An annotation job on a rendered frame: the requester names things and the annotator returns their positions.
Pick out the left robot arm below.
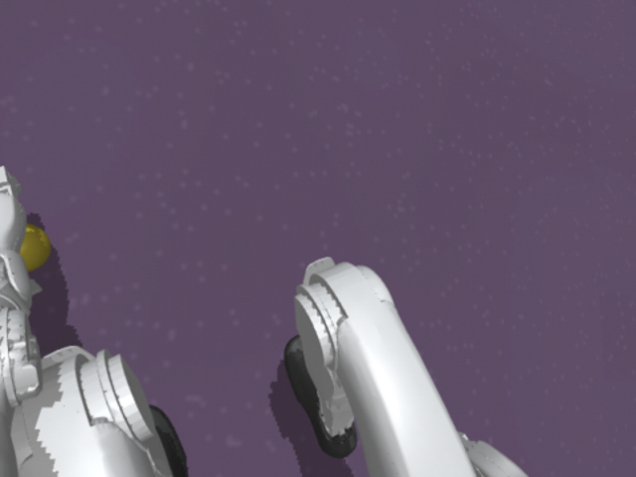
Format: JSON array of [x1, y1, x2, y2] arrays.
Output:
[[0, 248, 43, 477]]

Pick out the right robot hand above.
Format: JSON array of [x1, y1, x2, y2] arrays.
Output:
[[457, 431, 529, 477]]

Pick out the left robot foot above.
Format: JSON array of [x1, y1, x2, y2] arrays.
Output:
[[149, 404, 189, 477]]

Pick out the left robot hand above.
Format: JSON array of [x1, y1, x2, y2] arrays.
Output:
[[0, 166, 43, 295]]

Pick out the ball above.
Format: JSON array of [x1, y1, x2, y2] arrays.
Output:
[[20, 224, 51, 272]]

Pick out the right robot foot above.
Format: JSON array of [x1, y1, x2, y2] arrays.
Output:
[[284, 335, 357, 458]]

